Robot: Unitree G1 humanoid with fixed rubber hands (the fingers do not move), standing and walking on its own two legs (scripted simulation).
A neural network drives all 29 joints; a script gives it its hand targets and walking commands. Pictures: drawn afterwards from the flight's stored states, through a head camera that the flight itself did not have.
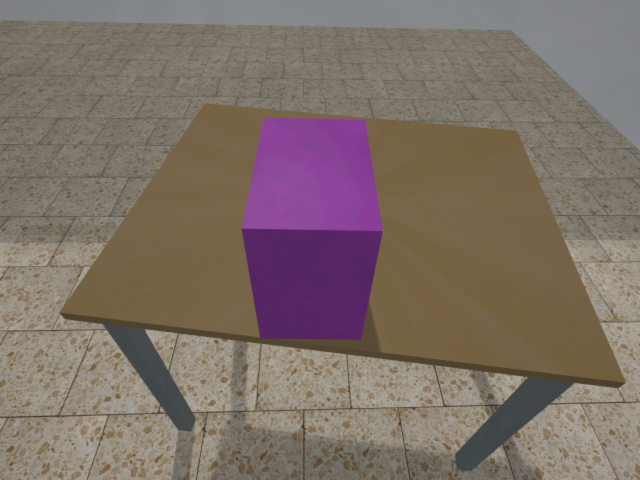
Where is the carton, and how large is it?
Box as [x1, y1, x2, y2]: [242, 118, 382, 339]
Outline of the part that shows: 263,118 242,224 242,233 260,338 360,339 382,231 364,120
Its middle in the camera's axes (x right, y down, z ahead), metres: -0.02 -0.02 +0.64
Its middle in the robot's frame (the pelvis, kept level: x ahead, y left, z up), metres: +0.51 +0.05 +0.02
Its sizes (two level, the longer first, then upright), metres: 0.259 0.166 0.253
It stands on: a table, 0.67 m high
